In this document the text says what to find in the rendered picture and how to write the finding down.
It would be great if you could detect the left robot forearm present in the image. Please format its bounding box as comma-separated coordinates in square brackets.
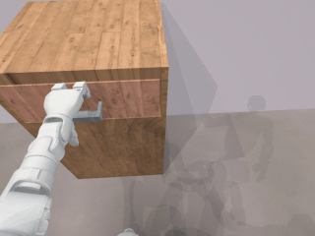
[0, 114, 73, 205]

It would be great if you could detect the left robot upper arm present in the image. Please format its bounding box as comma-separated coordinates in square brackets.
[0, 191, 53, 236]

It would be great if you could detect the robot left shin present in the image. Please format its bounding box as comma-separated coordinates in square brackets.
[124, 228, 135, 233]

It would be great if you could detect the drawer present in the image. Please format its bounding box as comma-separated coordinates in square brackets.
[0, 79, 160, 122]

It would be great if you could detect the left robot hand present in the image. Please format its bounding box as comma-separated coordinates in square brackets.
[43, 81, 91, 147]

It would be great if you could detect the handle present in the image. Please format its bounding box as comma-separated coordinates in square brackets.
[72, 101, 102, 123]

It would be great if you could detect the cabinet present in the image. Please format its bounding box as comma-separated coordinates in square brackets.
[0, 0, 169, 179]

